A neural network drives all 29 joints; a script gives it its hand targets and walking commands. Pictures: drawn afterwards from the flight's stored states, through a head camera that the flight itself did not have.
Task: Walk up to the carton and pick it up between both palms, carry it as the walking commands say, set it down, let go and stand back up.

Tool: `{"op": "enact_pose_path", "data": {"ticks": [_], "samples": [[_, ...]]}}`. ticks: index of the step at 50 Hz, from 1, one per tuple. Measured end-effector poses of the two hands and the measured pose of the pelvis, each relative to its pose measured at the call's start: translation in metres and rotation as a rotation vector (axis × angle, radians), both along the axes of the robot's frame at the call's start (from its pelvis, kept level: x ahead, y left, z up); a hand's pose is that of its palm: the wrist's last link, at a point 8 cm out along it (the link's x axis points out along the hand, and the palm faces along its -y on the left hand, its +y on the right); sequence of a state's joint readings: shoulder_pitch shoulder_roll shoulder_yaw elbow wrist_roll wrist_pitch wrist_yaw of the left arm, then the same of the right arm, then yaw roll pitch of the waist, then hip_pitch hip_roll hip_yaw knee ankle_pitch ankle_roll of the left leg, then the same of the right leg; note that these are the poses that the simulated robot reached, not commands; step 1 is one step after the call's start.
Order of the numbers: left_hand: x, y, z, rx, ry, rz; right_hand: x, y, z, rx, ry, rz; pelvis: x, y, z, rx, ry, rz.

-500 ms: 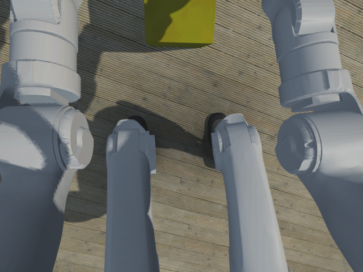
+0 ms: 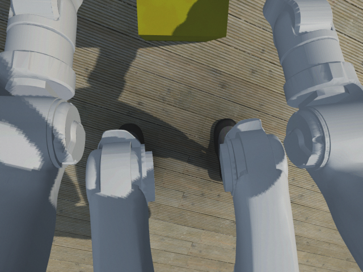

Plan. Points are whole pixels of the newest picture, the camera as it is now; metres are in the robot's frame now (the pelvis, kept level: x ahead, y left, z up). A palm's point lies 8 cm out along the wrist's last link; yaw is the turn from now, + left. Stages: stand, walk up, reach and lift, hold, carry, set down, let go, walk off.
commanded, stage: reach and lift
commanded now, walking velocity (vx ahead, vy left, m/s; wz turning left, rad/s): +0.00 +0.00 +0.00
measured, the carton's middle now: out of the picture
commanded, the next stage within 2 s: none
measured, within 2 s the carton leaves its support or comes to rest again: leaves its support in 1.82 s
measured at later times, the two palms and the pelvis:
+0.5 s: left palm out of the picture +0.56 +0.17 -0.24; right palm out of the picture +0.56 -0.13 -0.23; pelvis +0.01 +0.00 -0.03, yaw -1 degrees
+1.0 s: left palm out of the picture +0.58 +0.13 -0.22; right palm out of the picture +0.56 -0.13 -0.21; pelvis +0.01 +0.00 -0.03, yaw -2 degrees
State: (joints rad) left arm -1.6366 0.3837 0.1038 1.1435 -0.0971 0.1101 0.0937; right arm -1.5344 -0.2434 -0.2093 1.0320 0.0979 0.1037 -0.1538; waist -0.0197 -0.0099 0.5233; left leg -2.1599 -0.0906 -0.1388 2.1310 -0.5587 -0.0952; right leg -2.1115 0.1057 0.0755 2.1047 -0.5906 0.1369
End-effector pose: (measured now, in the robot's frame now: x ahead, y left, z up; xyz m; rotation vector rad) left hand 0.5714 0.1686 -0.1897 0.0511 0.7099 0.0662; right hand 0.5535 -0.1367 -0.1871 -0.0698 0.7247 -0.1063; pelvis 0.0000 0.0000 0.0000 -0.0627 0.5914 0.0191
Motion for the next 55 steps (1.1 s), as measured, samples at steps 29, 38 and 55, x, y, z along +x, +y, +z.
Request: {"op": "enact_pose_path", "data": {"ticks": [29, 38, 55], "samples": [[0.0, 0.003, -0.034, -0.003, 0.01, -0.032, 0.01, 0.003, -0.027, 0.036, -0.011, 0.015, 0.01, 0.002, -0.032, 0.014, -0.02, -0.022], [0.002, -0.044, -0.029, -0.074, 0.04, -0.105, -0.001, 0.01, -0.028, 0.061, 0.048, 0.021, 0.005, 0.003, -0.031, 0.01, -0.027, -0.018], [0.005, -0.043, -0.029, -0.065, 0.047, -0.129, 0.005, 0.007, -0.027, 0.06, 0.078, 0.06, 0.014, 0.002, -0.032, 0.01, -0.016, -0.032]]}}
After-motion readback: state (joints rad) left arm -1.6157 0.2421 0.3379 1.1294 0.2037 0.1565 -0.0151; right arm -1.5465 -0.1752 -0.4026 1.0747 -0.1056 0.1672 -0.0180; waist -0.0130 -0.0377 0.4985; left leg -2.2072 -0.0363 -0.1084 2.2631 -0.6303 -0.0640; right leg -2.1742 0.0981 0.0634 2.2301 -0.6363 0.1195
